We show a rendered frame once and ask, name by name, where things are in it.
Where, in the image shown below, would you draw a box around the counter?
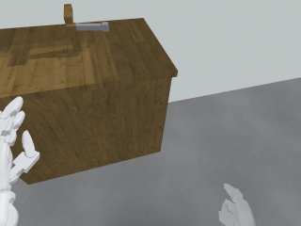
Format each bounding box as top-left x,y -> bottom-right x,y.
0,4 -> 178,185

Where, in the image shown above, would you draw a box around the right robot hand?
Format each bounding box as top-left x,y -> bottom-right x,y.
218,184 -> 256,226

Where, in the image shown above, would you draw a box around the left robot hand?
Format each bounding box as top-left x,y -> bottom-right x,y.
0,96 -> 40,191

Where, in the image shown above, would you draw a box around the left robot forearm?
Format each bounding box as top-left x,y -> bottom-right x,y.
0,190 -> 19,226

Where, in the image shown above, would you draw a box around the tap lever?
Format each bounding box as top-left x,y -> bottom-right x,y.
75,22 -> 109,32

